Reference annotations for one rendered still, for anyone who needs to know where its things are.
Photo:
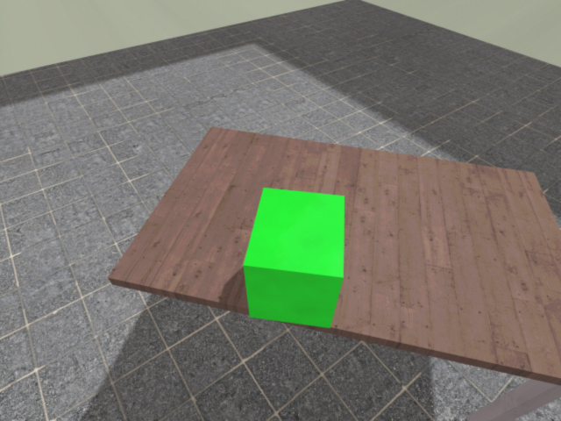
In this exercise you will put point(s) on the carton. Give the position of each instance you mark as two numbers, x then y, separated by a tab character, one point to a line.
294	264

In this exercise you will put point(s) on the table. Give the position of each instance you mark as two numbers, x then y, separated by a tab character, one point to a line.
453	260

